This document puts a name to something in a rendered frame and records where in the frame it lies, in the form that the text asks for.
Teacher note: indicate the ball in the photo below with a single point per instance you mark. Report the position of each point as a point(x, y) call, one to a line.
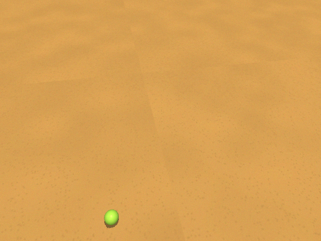
point(111, 217)

